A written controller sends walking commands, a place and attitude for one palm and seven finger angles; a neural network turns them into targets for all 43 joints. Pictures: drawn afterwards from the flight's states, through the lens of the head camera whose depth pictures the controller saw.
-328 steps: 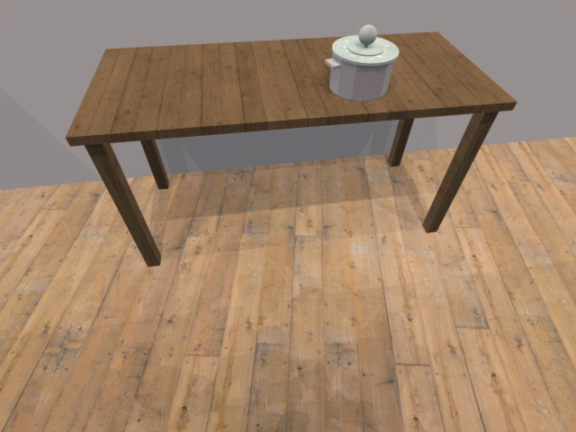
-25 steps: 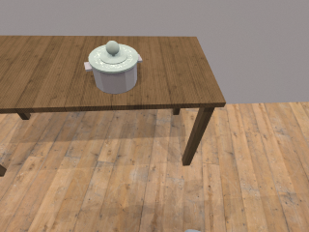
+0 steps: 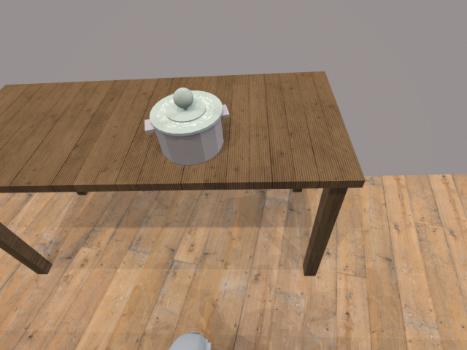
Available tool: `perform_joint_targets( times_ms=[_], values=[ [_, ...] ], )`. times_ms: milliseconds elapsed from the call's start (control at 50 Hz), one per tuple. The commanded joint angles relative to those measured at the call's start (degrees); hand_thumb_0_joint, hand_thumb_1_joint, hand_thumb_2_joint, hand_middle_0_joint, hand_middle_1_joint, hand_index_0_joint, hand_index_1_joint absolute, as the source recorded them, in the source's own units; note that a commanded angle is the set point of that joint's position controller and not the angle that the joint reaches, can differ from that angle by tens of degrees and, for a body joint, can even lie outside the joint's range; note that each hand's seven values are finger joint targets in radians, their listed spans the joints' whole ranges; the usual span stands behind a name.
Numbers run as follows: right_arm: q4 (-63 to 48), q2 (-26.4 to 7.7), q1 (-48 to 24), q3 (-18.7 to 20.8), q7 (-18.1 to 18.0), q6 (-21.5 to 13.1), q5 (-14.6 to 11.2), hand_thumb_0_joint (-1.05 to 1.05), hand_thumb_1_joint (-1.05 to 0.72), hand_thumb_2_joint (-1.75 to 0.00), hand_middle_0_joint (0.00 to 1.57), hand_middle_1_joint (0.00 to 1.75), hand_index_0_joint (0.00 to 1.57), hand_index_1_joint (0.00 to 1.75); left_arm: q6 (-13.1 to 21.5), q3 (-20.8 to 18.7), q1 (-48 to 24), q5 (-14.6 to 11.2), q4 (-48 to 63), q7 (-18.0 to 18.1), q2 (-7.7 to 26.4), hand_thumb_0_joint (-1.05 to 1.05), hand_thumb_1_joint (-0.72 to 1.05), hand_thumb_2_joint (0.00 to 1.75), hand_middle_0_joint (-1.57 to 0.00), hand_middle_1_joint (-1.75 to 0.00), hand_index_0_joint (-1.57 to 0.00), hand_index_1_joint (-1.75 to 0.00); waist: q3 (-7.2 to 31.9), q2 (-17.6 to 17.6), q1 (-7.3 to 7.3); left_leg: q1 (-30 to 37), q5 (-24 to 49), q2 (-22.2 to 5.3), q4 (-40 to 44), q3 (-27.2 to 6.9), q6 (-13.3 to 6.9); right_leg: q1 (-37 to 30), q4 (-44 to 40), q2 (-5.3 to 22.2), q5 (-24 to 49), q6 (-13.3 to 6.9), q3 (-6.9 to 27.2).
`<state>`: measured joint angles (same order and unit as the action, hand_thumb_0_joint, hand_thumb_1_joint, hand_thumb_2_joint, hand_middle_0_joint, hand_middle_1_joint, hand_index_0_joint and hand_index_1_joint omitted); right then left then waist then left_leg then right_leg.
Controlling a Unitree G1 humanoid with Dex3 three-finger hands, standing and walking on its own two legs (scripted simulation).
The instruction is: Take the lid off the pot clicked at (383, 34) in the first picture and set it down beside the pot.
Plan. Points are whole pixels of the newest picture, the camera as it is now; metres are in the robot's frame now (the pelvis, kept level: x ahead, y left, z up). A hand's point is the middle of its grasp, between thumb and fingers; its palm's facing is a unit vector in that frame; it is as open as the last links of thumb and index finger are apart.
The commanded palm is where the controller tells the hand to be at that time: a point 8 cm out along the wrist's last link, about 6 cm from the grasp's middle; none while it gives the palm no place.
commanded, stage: take the last steps up to it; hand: left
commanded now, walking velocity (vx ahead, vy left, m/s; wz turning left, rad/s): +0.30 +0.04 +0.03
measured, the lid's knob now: (183, 98) +0.70 +0.18 +0.06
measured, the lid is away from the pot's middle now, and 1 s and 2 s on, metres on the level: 0.00 0.00 0.00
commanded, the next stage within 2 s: come to a stop and stand still in 0.42 s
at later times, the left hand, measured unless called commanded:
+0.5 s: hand (130, 329) +0.20 +0.25 -0.18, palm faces +0.05 -0.98 -0.19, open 7.4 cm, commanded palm none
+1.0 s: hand (142, 287) +0.29 +0.25 -0.18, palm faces -0.01 -0.97 -0.25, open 7.3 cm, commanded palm none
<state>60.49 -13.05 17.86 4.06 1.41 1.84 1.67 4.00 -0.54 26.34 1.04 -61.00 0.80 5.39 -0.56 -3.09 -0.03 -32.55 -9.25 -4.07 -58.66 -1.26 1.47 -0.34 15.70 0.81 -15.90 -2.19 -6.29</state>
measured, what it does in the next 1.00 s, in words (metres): walks ahead: left foot, then right foot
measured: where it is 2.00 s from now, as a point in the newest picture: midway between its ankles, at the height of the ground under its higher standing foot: outside the picture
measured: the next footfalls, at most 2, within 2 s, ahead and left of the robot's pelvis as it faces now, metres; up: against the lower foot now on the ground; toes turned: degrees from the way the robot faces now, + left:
left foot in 0.24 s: +0.19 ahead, +0.16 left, +0.00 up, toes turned +5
right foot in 0.66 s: +0.33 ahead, -0.06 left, +0.00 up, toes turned -6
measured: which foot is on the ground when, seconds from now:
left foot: up 0.00-0.22, down 0.24-0.68, up 0.70-1.00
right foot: down 0.00-0.24, up 0.26-0.64, down 0.66-1.00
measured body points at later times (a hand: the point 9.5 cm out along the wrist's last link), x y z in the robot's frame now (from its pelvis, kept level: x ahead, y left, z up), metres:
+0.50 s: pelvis +0.17 +0.07 -0.01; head +0.18 +0.08 +0.44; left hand +0.20 +0.31 -0.16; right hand +0.24 -0.16 -0.15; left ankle +0.15 +0.15 -0.75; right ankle +0.19 -0.06 -0.68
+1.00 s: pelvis +0.20 +0.07 -0.02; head +0.22 +0.06 +0.43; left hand +0.29 +0.30 -0.16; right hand +0.20 -0.15 -0.18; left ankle +0.18 +0.20 -0.73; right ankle +0.29 -0.05 -0.75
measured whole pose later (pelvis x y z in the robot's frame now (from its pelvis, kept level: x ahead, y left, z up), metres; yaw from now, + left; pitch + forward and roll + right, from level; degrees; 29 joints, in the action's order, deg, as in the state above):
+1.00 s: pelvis +0.20 +0.07 -0.02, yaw -1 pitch -1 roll +1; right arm 59.4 -7.9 15.9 2.5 -0.8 1.9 0.2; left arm -1.4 -2.1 9.0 1.9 -56.9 2.9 9.3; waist -3.5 0.0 1.5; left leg -16.0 -24.4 -1.1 -40.9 2.4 2.3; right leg 21.5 30.4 3.4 -7.4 -0.5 -3.1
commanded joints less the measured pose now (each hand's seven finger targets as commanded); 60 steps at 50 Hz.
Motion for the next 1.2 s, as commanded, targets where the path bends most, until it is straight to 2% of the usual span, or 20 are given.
perform_joint_targets(
  times_ms=[0, 120, 160, 180, 220, 260, 300, 360, 560, 620, 660, 680, 720, 940, 960, 980, 1000, 1020, 1080, 1180],
  values=[
    [-6.2, 0.0, -10.0, -0.4, 0.2, -2.3, -0.3, 0.0, -0.9, -0.9, 0.2, 0.3, 0.2, 0.3, 1.4, -2.1, 6.7, 0.3, -0.5, 0.9, 8.8, 0.0, 0.9, 0.9, -0.2, -0.3, -0.2, -0.3, -7.4, 9.9, -2.46, -9.6, -1.3, -0.6, 5.7, 2.6, -0.4, -2.1, -5.6, 15.6, 21.4, -5.7, 10.2],
    [-6.7, 1.7, -13.5, -1.5, 0.4, -4.0, -0.8, 0.0, -0.9, -0.9, 0.2, 0.3, 0.2, 0.3, 0.7, -2.5, 7.3, 0.7, -3.0, 1.2, 10.4, 0.0, 0.9, 0.9, -0.2, -0.3, -0.2, -0.3, -6.4, 13.7, -2.69, 3.7, -5.8, 3.0, 20.2, 7.6, -3.2, -0.7, 0.9, 14.8, 38.2, -5.0, 6.7],
    [-3.8, 0.4, -3.8, -1.2, -0.6, -4.8, -0.6, 0.0, -0.9, -0.9, 0.2, 0.3, 0.2, 0.3, 0.7, -2.8, 5.0, 0.2, -3.1, 1.1, 11.0, 0.0, 0.9, 0.9, -0.2, -0.3, -0.2, -0.3, -1.0, 12.5, 2.12, 17.2, -2.0, 6.5, 28.3, 9.5, -4.4, 0.3, 12.4, 11.9, 47.3, -3.0, 3.0],
    [-1.6, -2.1, 3.9, -0.6, -1.2, -5.1, -0.4, 0.0, -0.9, -0.9, 0.2, 0.3, 0.2, 0.3, 0.7, -2.7, 5.2, -0.2, -3.2, 1.1, 10.3, 0.0, 0.9, 0.9, -0.2, -0.3, -0.2, -0.3, 3.7, 9.4, 5.26, 29.8, 3.1, 4.3, 31.6, 6.9, -5.1, 5.7, 23.2, 10.3, 39.9, -1.7, 2.6],
    [-0.2, -12.6, 14.2, 1.6, -2.5, -5.1, -0.4, 0.0, -0.9, -0.9, 0.2, 0.3, 0.2, 0.3, 0.3, -1.4, 7.9, -1.0, -1.0, 0.7, 5.2, 0.0, 0.9, 0.9, -0.2, -0.3, -0.2, -0.3, 15.3, -7.8, 6.24, 49.7, 22.1, -20.7, 35.8, -25.3, -15.3, 29.8, 53.4, -0.6, -17.3, 1.3, 2.1],
    [-1.3, -8.1, 6.1, 0.8, -2.7, -4.9, -0.9, 0.0, -0.9, -0.9, 0.2, 0.3, 0.2, 0.3, -0.4, -2.2, 0.4, -0.4, -0.3, 1.2, 6.0, 0.0, 0.9, 0.9, -0.2, -0.3, -0.2, -0.3, 4.4, -0.4, 4.01, 34.7, 15.0, -18.2, 41.0, -17.1, -15.5, 33.6, 60.3, 3.8, -12.5, 0.4, 6.3],
    [-2.8, -1.9, -0.2, -1.1, -2.7, -5.9, -0.9, 0.0, -0.9, -0.9, 0.2, 0.3, 0.2, 0.3, -1.2, -2.7, -0.5, 0.2, -0.8, 0.2, 5.2, 0.0, 0.9, 0.9, -0.2, -0.3, -0.2, -0.3, -4.1, -1.9, 0.73, 22.3, 13.7, -13.1, 44.5, -7.7, -12.3, 31.7, 57.4, 6.1, -4.6, 1.5, 6.9],
    [-2.7, -0.2, -1.5, -1.8, -2.7, -6.7, -1.1, 0.0, -0.9, -0.9, 0.2, 0.3, 0.2, 0.3, -2.6, -2.7, 2.5, 0.5, -0.7, -0.2, 4.1, 0.0, 0.9, 0.9, -0.2, -0.3, -0.2, -0.3, -4.2, -4.5, -2.46, 17.6, 17.6, -9.6, 46.6, -0.1, -11.3, 28.4, 52.7, 5.4, -1.5, 2.3, 5.5],
    [-2.8, -2.2, 1.4, -1.9, -3.3, -5.6, -0.2, 0.0, -0.9, -0.9, 0.2, 0.3, 0.2, 0.3, -3.0, -1.8, -8.7, 0.5, 4.4, 0.3, 4.9, 0.0, 0.9, 0.9, -0.2, -0.3, -0.2, -0.3, -2.7, -2.5, -0.47, 25.1, 39.4, -9.7, 38.0, 2.6, -10.6, 21.8, 25.5, 1.8, 2.7, 2.2, 2.0],
    [-1.9, -2.1, 1.8, -2.1, -3.7, -4.5, -1.1, 0.0, -0.9, -0.9, 0.2, 0.3, 0.2, 0.3, -2.1, -2.2, -3.3, 0.5, 2.9, 0.9, 8.4, 0.0, 0.9, 0.9, -0.2, -0.3, -0.2, -0.3, 1.7, 0.7, -3.12, 25.7, 36.7, -6.1, 27.4, 2.7, -4.9, 9.1, 9.2, 2.2, 21.5, 2.2, 2.6],
    [-1.7, 0.6, 4.7, -1.7, -3.9, -3.2, -2.3, 0.0, -0.9, -0.9, 0.2, 0.3, 0.2, 0.3, -1.5, -3.0, -1.5, 0.2, 2.0, 1.7, 14.0, 0.0, 0.9, 0.9, -0.2, -0.3, -0.2, -0.3, 5.9, 7.7, -1.65, 15.5, -1.3, 2.0, 17.5, 4.4, 0.0, -1.2, 14.2, 17.0, 70.1, -7.0, 18.5],
    [-1.4, 1.3, 6.7, -1.3, -4.1, -2.2, -2.7, 0.0, -0.9, -0.9, 0.2, 0.3, 0.2, 0.3, -2.0, -2.9, -2.4, 0.1, 2.4, 1.8, 15.1, 0.0, 0.9, 0.9, -0.2, -0.3, -0.2, -0.3, 6.1, 7.5, -0.28, 15.8, -22.7, 3.8, 14.1, 3.2, 0.7, 1.8, 11.8, 22.3, 74.3, -12.0, 18.1],
    [-0.5, 2.4, 5.0, -1.4, -4.1, -0.7, -2.7, 0.0, -0.9, -0.9, 0.2, 0.3, 0.2, 0.3, -2.5, -2.9, -7.7, 0.4, 3.3, 2.3, 13.9, 0.0, 0.9, 0.9, -0.2, -0.3, -0.2, -0.3, 5.5, 13.5, 0.21, 17.1, -28.7, 2.7, 7.8, 2.0, 0.8, 7.8, 8.0, 21.7, 64.2, -14.5, 19.0],
    [0.5, 4.1, 9.1, -0.9, -2.4, 0.1, -1.4, 0.0, -0.9, -0.9, 0.2, 0.3, 0.2, 0.3, -5.2, -4.5, -15.4, 1.2, 6.7, 2.3, 13.8, 0.0, 0.9, 0.9, -0.2, -0.3, -0.2, -0.3, 3.7, 12.1, 1.81, 22.3, -10.7, 3.8, 21.0, 4.7, 0.3, 21.5, 3.3, 13.4, 4.5, -5.9, 14.0],
    [-4.2, -1.6, 8.8, 0.2, -2.7, -1.1, -1.7, 0.0, -0.9, -0.9, 0.2, 0.3, 0.2, 0.3, -4.8, -3.7, -16.1, 0.4, 8.4, 4.4, 16.1, 0.0, 0.9, 0.9, -0.2, -0.3, -0.2, -0.3, 11.8, 5.7, 4.97, 18.7, -12.8, 3.3, 26.0, 7.5, 0.7, 7.3, 12.8, 14.7, 26.9, -4.0, 15.3],
    [-6.9, 1.1, 4.8, -0.6, -2.7, -1.7, -1.2, 0.0, -0.9, -0.9, 0.2, 0.3, 0.2, 0.3, -5.2, -3.3, -13.4, 0.0, 9.6, 4.1, 15.0, 0.0, 0.9, 0.9, -0.2, -0.3, -0.2, -0.3, 12.1, 2.3, 1.19, 19.7, -11.8, 3.5, 33.7, 5.9, -0.5, 10.6, 16.2, 11.6, 8.7, -3.2, 12.9],
    [-7.0, -0.5, 3.6, -0.8, -2.8, -2.1, -0.8, 0.0, -0.9, -0.9, 0.2, 0.3, 0.2, 0.3, -5.4, -2.8, -13.2, -0.2, 8.7, 3.4, 12.0, 0.0, 0.9, 0.9, -0.2, -0.3, -0.2, -0.3, 8.3, -4.2, 1.16, 20.9, -9.4, 0.9, 37.9, 2.8, -1.6, 16.2, 17.3, 7.5, -1.8, -1.4, 9.1],
    [-8.2, -2.8, 1.9, -0.6, -2.8, -2.0, 0.2, 0.0, -0.9, -0.9, 0.2, 0.3, 0.2, 0.3, -6.2, -2.0, -12.8, -0.6, 8.4, 2.6, 10.1, 0.0, 0.9, 0.9, -0.2, -0.3, -0.2, -0.3, 4.1, -12.4, 0.55, 16.2, -17.5, -6.9, 43.5, -6.1, -4.6, 21.4, 21.8, 2.4, -8.7, 1.5, 3.2],
    [-11.1, -6.3, -6.3, -0.4, -2.7, -1.2, 0.5, 0.0, -0.9, -0.9, 0.2, 0.3, 0.2, 0.3, -7.5, -2.1, -10.2, 0.9, 7.1, 1.2, 9.2, 0.0, 0.9, 0.9, -0.2, -0.3, -0.2, -0.3, -11.8, -9.5, -1.73, -3.9, -34.1, -9.1, 49.9, -11.5, -8.8, 21.1, 36.8, -0.8, -5.5, 1.3, 4.6],
    [-10.9, -8.1, -3.0, -0.3, -2.4, -1.4, 0.8, 0.0, -0.9, -0.9, 0.2, 0.3, 0.2, 0.3, -5.8, -2.0, -5.1, 1.0, 8.3, 0.5, 8.4, 0.0, 0.9, 0.9, -0.2, -0.3, -0.2, -0.3, -12.8, 1.1, -1.62, 2.1, -32.4, -10.6, 46.7, -10.6, -10.0, 22.2, 30.5, -1.0, -10.0, 1.1, 3.6]
  ],
)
